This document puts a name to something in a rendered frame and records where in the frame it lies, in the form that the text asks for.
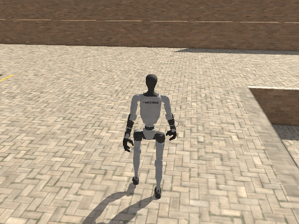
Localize robot left hand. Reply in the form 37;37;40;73
123;138;134;152

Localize robot right hand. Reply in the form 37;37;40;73
166;130;177;140

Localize left robot forearm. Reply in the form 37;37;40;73
124;114;134;139

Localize left robot shin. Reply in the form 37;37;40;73
133;147;140;179

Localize robot torso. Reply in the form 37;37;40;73
140;94;162;140

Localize robot right upper arm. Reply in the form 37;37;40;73
161;95;173;120

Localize robot left upper arm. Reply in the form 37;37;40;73
129;94;141;121

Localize right robot forearm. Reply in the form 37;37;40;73
168;113;176;132

